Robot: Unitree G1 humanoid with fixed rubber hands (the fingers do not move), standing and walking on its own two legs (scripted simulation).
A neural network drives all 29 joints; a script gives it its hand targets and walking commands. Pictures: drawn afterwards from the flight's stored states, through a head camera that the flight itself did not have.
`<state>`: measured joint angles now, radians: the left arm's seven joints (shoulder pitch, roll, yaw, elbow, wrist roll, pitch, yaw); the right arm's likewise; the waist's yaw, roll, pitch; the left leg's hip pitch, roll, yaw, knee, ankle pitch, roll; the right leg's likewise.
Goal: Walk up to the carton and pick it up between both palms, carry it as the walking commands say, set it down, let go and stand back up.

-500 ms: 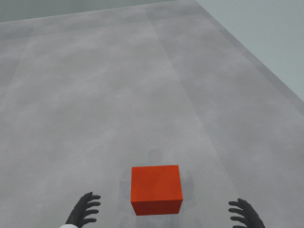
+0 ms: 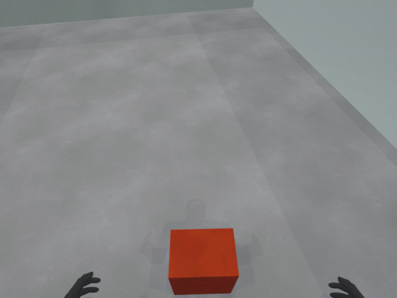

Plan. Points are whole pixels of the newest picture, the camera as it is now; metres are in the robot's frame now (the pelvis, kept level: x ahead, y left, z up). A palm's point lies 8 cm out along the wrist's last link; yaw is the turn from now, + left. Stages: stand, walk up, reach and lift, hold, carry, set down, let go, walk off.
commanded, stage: stand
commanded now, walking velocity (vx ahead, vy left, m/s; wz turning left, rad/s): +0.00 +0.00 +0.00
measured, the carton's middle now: (202, 263) +0.39 +0.02 -0.62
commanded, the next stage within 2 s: none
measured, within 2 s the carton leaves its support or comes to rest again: neither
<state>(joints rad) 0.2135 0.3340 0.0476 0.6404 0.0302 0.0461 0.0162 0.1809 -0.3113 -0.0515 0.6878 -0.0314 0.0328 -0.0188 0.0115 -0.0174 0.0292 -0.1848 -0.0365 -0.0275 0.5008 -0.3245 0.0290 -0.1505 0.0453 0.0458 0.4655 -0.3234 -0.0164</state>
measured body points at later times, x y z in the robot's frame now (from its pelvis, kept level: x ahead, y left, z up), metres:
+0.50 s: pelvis -0.02 +0.01 +0.01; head -0.02 +0.01 +0.46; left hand +0.11 +0.30 -0.10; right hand +0.09 -0.30 -0.10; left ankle -0.04 +0.10 -0.74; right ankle -0.05 -0.11 -0.74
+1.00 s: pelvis -0.04 +0.00 +0.01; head -0.04 +0.00 +0.46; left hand +0.06 +0.30 -0.11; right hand +0.04 -0.31 -0.11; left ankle -0.04 +0.10 -0.74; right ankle -0.05 -0.11 -0.74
